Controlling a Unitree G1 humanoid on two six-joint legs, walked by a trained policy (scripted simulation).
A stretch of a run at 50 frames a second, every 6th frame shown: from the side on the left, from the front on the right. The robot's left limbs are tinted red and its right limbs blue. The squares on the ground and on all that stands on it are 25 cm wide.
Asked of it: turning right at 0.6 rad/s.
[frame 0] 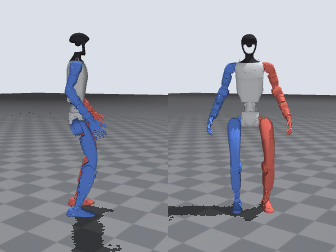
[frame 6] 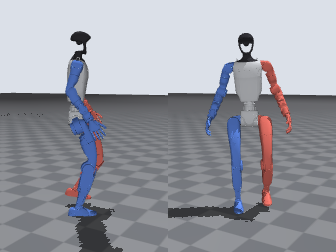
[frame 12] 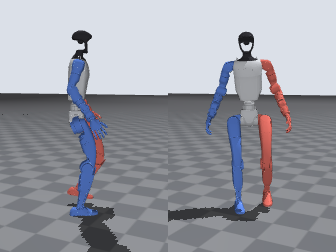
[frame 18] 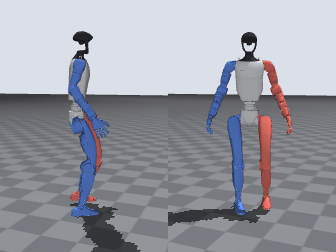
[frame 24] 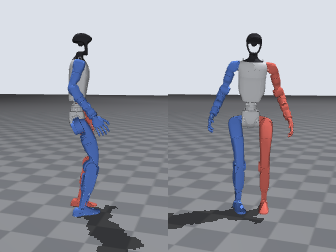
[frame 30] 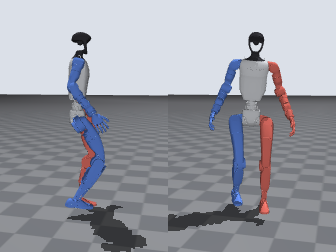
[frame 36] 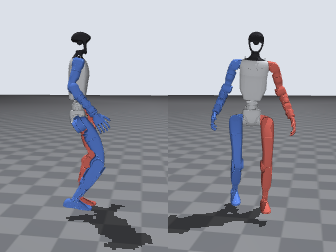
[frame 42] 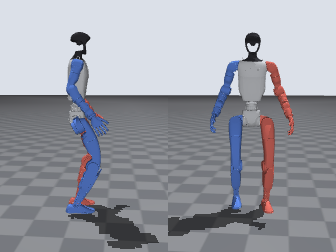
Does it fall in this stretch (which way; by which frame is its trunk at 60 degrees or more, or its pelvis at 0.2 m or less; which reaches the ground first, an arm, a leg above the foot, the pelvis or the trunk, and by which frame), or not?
no
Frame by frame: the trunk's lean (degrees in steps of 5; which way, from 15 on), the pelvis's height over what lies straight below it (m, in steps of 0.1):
0: 5, 0.8
6: 5, 0.8
12: 5, 0.8
18: 5, 0.8
24: 5, 0.8
30: 5, 0.8
36: 5, 0.8
42: 5, 0.8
